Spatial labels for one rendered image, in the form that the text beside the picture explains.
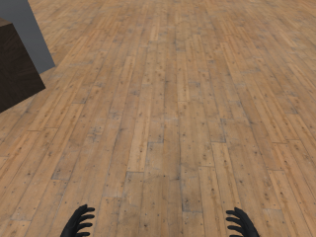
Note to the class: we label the left robot hand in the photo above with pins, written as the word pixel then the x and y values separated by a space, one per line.
pixel 72 226

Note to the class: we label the right robot hand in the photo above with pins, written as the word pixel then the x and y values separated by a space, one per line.
pixel 247 228

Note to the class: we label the pedestal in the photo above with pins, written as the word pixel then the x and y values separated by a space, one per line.
pixel 19 78

